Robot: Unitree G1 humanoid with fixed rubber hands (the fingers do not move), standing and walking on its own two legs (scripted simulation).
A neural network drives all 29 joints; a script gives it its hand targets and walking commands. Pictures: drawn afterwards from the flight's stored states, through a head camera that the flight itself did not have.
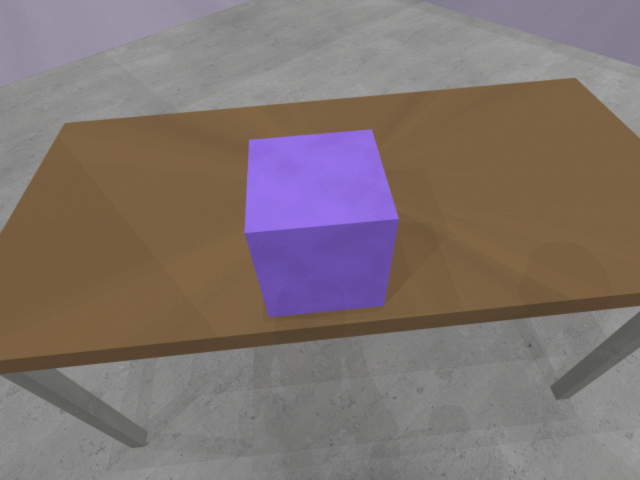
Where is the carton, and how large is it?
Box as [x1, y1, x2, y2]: [244, 129, 398, 316]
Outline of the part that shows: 371,129 249,140 244,232 269,316 383,305 398,218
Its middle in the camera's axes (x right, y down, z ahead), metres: +0.00 -0.03 +0.61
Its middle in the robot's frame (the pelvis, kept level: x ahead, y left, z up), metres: +0.47 +0.02 +0.02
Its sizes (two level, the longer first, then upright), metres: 0.190 0.188 0.206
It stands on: a table, 0.69 m high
